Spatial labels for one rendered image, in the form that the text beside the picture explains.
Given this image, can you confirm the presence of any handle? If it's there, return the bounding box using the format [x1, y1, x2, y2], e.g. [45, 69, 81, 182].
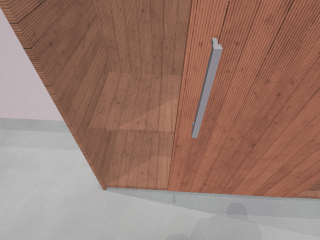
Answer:
[191, 38, 223, 138]

